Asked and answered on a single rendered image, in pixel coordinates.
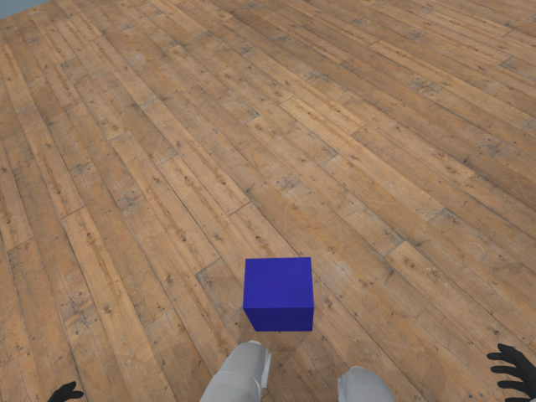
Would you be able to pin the carton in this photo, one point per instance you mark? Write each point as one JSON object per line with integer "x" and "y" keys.
{"x": 278, "y": 294}

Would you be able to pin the robot thigh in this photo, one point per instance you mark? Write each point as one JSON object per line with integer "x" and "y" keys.
{"x": 241, "y": 377}
{"x": 361, "y": 385}

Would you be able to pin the right robot thigh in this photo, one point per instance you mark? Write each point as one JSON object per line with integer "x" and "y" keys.
{"x": 361, "y": 385}

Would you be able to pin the robot right hand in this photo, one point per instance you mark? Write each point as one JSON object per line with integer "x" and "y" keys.
{"x": 524, "y": 370}

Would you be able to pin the robot left hand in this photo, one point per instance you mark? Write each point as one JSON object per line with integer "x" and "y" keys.
{"x": 65, "y": 392}

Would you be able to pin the left robot thigh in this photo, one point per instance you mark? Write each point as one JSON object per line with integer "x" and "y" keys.
{"x": 241, "y": 377}

